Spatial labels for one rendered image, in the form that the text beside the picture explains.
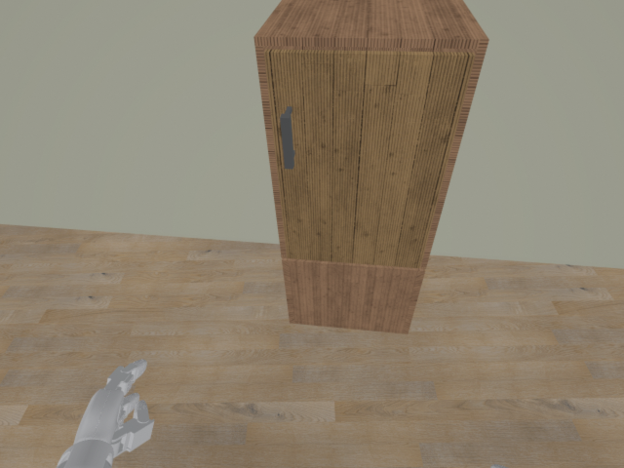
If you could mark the robot left forearm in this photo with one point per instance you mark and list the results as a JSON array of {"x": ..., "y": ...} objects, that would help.
[{"x": 88, "y": 454}]

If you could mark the handle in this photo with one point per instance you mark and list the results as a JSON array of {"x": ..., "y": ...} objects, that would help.
[{"x": 287, "y": 138}]

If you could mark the cupboard door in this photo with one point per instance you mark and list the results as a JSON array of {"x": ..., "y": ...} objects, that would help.
[{"x": 372, "y": 133}]

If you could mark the robot left hand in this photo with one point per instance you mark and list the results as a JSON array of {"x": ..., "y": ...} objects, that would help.
[{"x": 104, "y": 416}]

